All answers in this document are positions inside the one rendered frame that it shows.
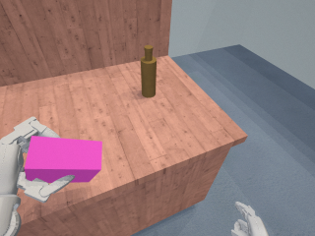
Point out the robot left forearm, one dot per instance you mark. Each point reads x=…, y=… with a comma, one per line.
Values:
x=10, y=220

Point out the table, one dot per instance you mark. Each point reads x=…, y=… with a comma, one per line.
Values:
x=75, y=65

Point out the robot left hand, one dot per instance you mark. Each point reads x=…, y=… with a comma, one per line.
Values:
x=12, y=148

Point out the sponge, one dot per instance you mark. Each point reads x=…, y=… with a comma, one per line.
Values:
x=50, y=159

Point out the robot right hand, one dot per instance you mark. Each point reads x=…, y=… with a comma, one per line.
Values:
x=254, y=225

